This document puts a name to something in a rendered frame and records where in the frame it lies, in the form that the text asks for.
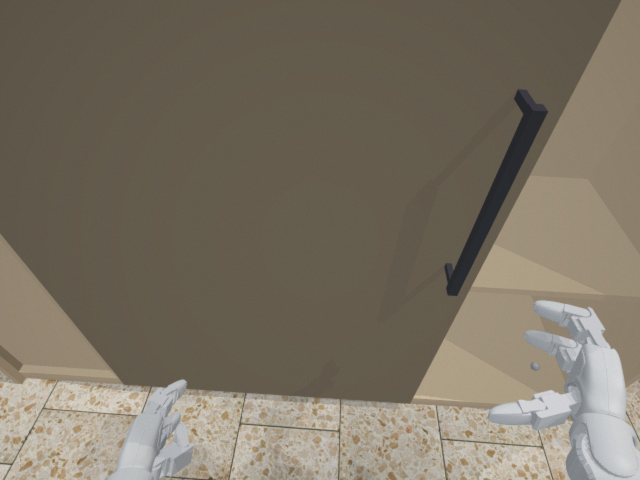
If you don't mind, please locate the robot right hand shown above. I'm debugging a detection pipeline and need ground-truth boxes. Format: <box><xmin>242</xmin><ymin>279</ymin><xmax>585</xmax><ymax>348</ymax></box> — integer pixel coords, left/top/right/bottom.
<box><xmin>488</xmin><ymin>300</ymin><xmax>627</xmax><ymax>431</ymax></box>

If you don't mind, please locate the wardrobe door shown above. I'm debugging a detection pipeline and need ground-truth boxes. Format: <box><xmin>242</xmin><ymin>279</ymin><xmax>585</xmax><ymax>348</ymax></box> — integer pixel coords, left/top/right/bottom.
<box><xmin>0</xmin><ymin>0</ymin><xmax>621</xmax><ymax>404</ymax></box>
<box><xmin>0</xmin><ymin>234</ymin><xmax>112</xmax><ymax>370</ymax></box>

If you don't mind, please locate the handle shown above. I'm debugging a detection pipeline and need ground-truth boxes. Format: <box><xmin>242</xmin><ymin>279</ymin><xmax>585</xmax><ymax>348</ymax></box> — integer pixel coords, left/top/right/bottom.
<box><xmin>444</xmin><ymin>89</ymin><xmax>548</xmax><ymax>296</ymax></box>

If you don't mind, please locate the right robot forearm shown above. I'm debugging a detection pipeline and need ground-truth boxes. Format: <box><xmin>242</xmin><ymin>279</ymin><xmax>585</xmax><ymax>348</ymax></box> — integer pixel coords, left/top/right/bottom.
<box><xmin>566</xmin><ymin>413</ymin><xmax>640</xmax><ymax>480</ymax></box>

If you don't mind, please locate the robot left hand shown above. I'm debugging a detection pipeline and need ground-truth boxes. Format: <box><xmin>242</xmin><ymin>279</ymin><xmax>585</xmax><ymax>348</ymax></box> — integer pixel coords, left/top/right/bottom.
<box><xmin>115</xmin><ymin>380</ymin><xmax>194</xmax><ymax>480</ymax></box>

